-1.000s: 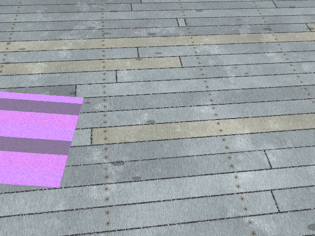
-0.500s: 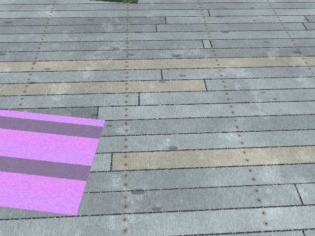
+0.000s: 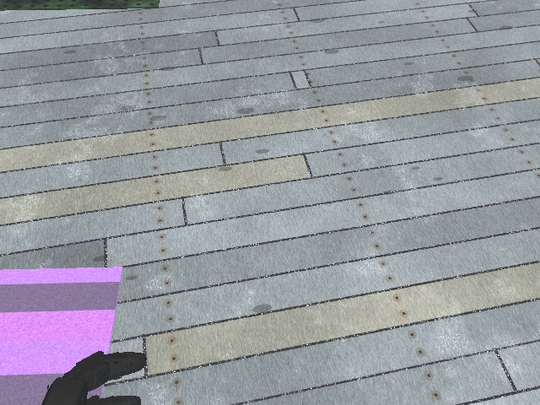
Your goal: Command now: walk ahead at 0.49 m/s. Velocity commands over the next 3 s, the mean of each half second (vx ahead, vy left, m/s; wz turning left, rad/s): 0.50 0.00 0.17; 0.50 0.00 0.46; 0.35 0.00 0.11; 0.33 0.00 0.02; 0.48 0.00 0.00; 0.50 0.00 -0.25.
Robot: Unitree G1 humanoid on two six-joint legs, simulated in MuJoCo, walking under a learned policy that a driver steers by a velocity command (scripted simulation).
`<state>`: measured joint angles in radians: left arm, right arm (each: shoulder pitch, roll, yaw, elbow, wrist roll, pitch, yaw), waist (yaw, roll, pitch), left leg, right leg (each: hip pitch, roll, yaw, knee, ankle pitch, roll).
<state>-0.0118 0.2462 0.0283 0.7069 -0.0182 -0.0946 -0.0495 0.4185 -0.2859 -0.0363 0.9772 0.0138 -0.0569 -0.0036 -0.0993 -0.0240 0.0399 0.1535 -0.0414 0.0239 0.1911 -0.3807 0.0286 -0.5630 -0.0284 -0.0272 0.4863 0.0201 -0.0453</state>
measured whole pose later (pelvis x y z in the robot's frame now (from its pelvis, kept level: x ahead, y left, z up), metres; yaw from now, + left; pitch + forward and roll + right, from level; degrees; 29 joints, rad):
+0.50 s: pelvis +0.30 +0.00 +0.01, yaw +8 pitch +2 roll -3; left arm 0.30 0.29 0.06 0.90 0.00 -0.08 0.00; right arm 0.10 -0.27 -0.03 0.78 0.02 -0.06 0.04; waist 0.06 0.04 0.03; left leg -0.63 0.08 -0.01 0.59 0.04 0.04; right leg 0.10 0.06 -0.16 0.18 -0.31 -0.01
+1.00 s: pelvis +0.59 +0.08 +0.01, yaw +22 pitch +2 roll +0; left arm 0.04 0.28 0.03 0.72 0.00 -0.11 -0.03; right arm 0.35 -0.29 -0.07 0.76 0.02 -0.05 -0.01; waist -0.08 -0.04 0.02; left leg -0.06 -0.11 -0.15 0.35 -0.32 0.07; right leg -0.57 -0.04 0.06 0.51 0.07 0.03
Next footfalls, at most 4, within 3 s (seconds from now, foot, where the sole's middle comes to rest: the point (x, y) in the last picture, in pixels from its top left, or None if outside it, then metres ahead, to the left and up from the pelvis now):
0.04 right None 0.21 -0.11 -0.76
0.58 left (198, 388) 0.50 0.14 -0.76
1.06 right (234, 264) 0.84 0.04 -0.76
1.50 left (133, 245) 0.93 0.32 -0.76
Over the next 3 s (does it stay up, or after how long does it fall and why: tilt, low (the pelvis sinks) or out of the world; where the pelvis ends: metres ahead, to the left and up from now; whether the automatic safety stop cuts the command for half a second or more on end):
stays up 1.46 0.40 -0.01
